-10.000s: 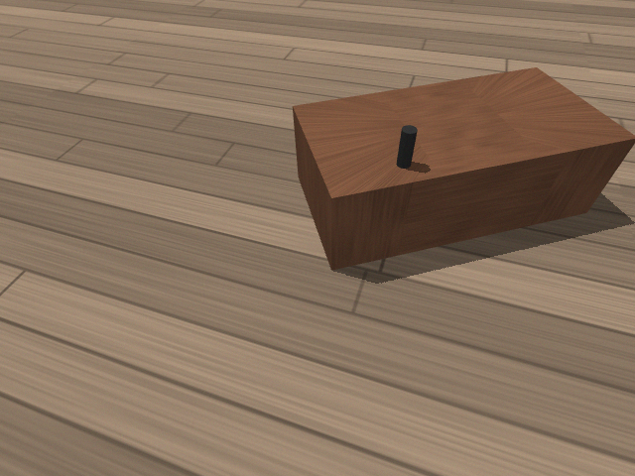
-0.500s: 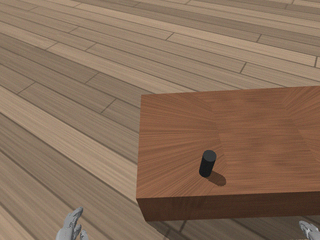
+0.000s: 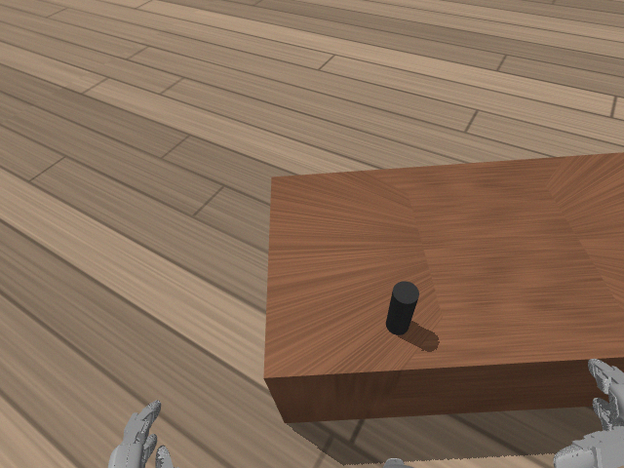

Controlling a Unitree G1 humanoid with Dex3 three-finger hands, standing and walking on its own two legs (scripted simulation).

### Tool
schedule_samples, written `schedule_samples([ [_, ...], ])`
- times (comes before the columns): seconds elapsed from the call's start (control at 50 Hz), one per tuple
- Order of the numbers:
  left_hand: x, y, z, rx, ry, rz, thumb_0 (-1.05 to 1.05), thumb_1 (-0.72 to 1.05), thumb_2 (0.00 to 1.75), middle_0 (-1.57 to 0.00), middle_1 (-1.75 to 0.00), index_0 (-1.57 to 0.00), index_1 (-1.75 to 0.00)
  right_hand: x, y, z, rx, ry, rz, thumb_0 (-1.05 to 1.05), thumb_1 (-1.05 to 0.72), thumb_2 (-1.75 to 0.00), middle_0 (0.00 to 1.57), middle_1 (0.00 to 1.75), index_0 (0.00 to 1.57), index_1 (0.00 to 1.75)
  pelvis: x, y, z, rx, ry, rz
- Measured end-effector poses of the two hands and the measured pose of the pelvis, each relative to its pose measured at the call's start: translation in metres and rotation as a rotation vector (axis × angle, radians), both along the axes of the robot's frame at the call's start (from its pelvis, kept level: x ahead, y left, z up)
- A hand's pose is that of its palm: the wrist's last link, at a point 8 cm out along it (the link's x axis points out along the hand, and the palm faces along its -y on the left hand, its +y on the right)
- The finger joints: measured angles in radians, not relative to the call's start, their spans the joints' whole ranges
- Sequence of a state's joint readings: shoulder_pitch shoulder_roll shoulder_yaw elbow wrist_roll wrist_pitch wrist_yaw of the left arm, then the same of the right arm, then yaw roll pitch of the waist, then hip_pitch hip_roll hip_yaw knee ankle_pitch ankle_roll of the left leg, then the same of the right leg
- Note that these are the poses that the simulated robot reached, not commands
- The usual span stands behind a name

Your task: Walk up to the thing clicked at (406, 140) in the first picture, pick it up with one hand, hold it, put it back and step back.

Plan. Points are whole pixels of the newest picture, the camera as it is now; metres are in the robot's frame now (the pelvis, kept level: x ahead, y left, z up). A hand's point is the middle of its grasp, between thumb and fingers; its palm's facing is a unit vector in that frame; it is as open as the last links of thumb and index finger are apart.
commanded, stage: go down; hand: right
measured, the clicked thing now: (401, 309) +0.47 -0.14 -0.26
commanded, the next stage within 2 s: approach in 1.06 s
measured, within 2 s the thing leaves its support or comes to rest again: neither
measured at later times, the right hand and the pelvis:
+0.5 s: hand (574, 332) +0.32 -0.31 -0.02, palm faces +0.06 +0.99 -0.14, open 17.7 cm; pelvis +0.00 +0.00 +0.00, yaw +2 degrees
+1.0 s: hand (575, 282) +0.38 -0.32 +0.00, palm faces +0.05 +1.00 -0.08, open 17.7 cm; pelvis +0.00 +0.00 -0.01, yaw +3 degrees
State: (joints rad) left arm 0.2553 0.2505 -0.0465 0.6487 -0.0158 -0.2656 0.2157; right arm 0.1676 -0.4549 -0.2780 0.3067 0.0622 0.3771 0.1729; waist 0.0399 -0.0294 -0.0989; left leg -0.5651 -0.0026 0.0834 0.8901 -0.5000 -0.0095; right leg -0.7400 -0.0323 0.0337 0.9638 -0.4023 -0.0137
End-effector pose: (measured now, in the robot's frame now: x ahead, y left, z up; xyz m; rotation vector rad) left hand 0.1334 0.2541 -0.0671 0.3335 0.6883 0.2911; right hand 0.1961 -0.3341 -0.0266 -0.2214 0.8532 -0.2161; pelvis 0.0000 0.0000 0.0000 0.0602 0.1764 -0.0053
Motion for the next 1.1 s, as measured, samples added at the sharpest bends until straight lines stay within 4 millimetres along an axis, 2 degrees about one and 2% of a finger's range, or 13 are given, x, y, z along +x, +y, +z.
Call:
schedule_samples([
  [0.14, -0.014, 0.01, -0.002, 0.016, 0.047, 0.027, 0.01, 0.9, 0.89, -0.21, -0.3, -0.21, -0.3, 0.061, -0.012, 0.021, 0.055, -0.118, 0.042, 0.0, 0.59, -0.05, 0.04, 0.06, 0.04, 0.06, -0.001, 0.0, 0.002, -0.003, 0.011, 0.011],
  [0.24, -0.033, 0.019, -0.008, 0.016, 0.122, 0.054, 0.01, 0.9, 0.89, -0.21, -0.3, -0.2, -0.3, 0.087, -0.016, 0.028, 0.104, -0.158, 0.069, 0.0, 0.58, -0.05, 0.05, 0.06, 0.04, 0.06, 0.001, 0.0, 0.003, -0.007, 0.026, 0.027],
  [0.38, -0.062, 0.026, -0.019, 0.004, 0.257, 0.079, 0.01, 0.89, 0.89, -0.21, -0.29, -0.2, -0.3, 0.095, -0.023, 0.024, 0.123, -0.194, 0.087, 0.0, 0.58, -0.05, 0.05, 0.06, 0.04, 0.06, 0.004, 0.002, 0.002, -0.014, 0.05, 0.042],
  [0.46, -0.072, 0.027, -0.022, 0.0, 0.305, 0.075, 0.01, 0.89, 0.89, -0.21, -0.29, -0.2, -0.3, 0.096, -0.026, 0.022, 0.124, -0.232, 0.091, 0.0, 0.58, -0.05, 0.05, 0.06, 0.04, 0.05, 0.003, 0.004, 0.0, -0.015, 0.06, 0.043],
  [0.62, -0.071, 0.031, -0.02, 0.017, 0.314, 0.042, 0.01, 0.9, 0.89, -0.21, -0.29, -0.2, -0.3, 0.118, -0.031, 0.034, 0.129, -0.358, 0.109, -0.01, 0.59, -0.05, 0.05, 0.06, 0.04, 0.06, -0.003, 0.007, -0.003, -0.014, 0.069, 0.037],
  [0.74, -0.07, 0.034, -0.015, 0.025, 0.308, 0.033, 0.01, 0.91, 0.88, -0.21, -0.3, -0.21, -0.29, 0.136, -0.034, 0.043, 0.139, -0.385, 0.126, -0.01, 0.59, -0.05, 0.05, 0.06, 0.04, 0.06, -0.005, 0.006, -0.001, -0.013, 0.079, 0.04],
  [1.1, -0.097, 0.027, -0.02, 0.01, 0.432, 0.053, 0.01, 0.92, 0.88, -0.21, -0.3, -0.21, -0.29, 0.165, -0.043, 0.044, 0.17, -0.465, 0.139, -0.01, 0.6, -0.05, 0.05, 0.06, 0.04, 0.06, -0.001, 0.0, -0.006, -0.002, 0.118, 0.048],
])
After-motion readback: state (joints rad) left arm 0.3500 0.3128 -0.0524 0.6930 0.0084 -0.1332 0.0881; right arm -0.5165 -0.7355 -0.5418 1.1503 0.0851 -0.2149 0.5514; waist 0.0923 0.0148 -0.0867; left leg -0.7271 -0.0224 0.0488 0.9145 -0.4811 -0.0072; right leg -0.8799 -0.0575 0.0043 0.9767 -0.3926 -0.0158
